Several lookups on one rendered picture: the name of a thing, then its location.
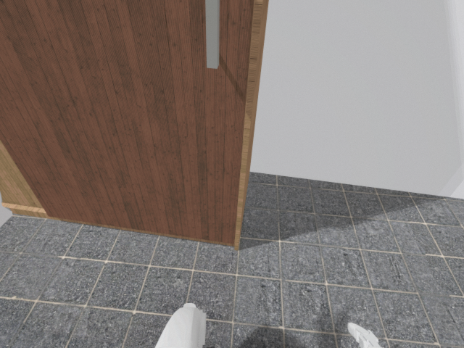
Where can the wardrobe door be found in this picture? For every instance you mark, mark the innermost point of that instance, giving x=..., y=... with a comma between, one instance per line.
x=13, y=186
x=110, y=113

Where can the handle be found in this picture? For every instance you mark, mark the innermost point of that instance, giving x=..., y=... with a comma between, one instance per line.
x=212, y=8

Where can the robot right hand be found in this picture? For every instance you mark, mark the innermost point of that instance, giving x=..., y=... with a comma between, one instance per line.
x=366, y=339

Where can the left robot thigh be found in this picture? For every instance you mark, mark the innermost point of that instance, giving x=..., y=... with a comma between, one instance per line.
x=185, y=329

